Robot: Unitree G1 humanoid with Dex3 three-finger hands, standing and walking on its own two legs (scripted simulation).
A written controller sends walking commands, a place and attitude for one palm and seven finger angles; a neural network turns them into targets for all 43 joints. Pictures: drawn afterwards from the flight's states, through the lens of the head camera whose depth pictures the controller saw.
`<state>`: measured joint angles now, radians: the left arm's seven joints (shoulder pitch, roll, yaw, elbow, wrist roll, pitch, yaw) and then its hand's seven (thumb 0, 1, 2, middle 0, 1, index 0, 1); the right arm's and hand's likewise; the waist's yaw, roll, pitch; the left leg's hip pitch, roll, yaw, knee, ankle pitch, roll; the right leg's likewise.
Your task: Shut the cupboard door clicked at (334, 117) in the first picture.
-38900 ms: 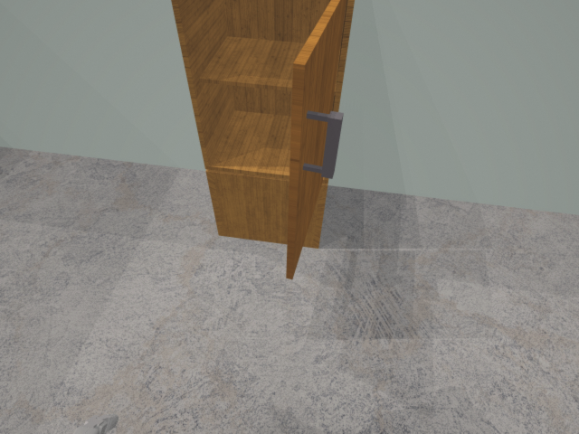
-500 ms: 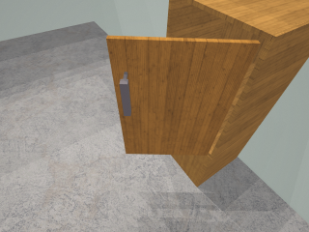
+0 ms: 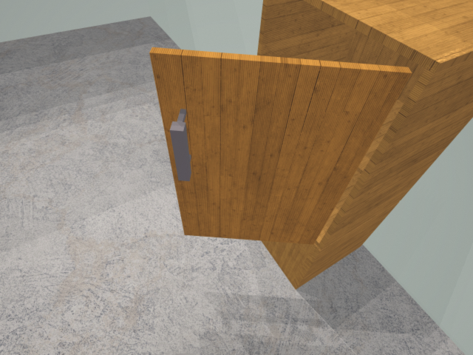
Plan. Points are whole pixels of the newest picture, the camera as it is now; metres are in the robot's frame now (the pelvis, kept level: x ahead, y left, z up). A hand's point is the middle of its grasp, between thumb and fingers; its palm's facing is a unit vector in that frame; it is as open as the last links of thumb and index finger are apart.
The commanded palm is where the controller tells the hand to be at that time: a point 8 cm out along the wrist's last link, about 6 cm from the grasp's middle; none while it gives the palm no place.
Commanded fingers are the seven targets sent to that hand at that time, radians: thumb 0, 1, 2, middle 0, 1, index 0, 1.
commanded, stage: shuffle to correct the standing spot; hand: left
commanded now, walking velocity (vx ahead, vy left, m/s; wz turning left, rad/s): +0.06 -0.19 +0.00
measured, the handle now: (183, 146) +0.46 +0.15 +0.08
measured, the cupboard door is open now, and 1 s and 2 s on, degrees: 56 56 56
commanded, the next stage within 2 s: come to a stop and stand still in 0.30 s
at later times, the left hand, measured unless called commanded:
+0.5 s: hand out of the picture +0.13 +0.11 -0.16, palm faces -0.03 -0.98 -0.22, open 7.4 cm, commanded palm none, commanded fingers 0.00 0.90 0.90 -0.20 -0.30 -0.20 -0.30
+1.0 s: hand out of the picture +0.02 +0.12 -0.18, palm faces +0.09 -0.97 -0.22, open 7.4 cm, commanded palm none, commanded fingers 0.00 0.90 0.90 -0.20 -0.30 -0.20 -0.30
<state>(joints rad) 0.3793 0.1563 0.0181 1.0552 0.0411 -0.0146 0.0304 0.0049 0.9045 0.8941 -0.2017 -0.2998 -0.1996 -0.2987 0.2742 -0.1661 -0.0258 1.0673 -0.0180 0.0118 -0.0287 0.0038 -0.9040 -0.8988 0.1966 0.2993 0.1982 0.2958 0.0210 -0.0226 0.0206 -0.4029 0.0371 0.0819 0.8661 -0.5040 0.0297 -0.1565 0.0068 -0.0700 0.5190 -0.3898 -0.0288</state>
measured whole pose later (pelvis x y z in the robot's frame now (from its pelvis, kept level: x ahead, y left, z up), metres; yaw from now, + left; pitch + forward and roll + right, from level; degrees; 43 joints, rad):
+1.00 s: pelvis -0.01 -0.08 +0.00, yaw +0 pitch -2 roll +0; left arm 0.26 0.22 0.06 0.99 0.03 0.06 0.04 0.01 0.91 0.89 -0.20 -0.30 -0.20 -0.30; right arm 0.21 -0.15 -0.03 0.96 -0.03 0.02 0.00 0.00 -0.91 -0.90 0.19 0.30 0.20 0.30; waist 0.03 -0.06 0.02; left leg -0.25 -0.01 0.07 0.59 -0.31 0.04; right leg -0.42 -0.07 -0.04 0.72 -0.36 0.01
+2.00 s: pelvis -0.01 -0.10 +0.01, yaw +0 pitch -2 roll -1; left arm 0.32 0.17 -0.01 1.01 0.02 0.00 0.05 0.01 0.91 0.89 -0.20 -0.30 -0.20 -0.30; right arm 0.14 -0.16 -0.01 1.04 -0.01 -0.01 -0.03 0.00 -0.90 -0.90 0.20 0.30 0.20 0.30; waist 0.02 0.00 0.00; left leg -0.18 -0.01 0.08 0.51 -0.29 0.05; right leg -0.15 0.01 -0.05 0.48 -0.29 -0.02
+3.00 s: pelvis -0.05 -0.03 +0.00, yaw -2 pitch -2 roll -3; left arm 0.49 0.09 0.03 1.12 0.03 0.00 0.04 0.01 0.90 0.89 -0.20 -0.30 -0.20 -0.30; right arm 0.31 -0.13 -0.04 1.10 -0.01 -0.01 -0.02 0.00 -0.91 -0.90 0.20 0.30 0.20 0.30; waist 0.00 -0.02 0.00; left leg -0.27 -0.01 0.10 0.63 -0.37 0.05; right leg -0.21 -0.02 -0.04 0.52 -0.28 0.01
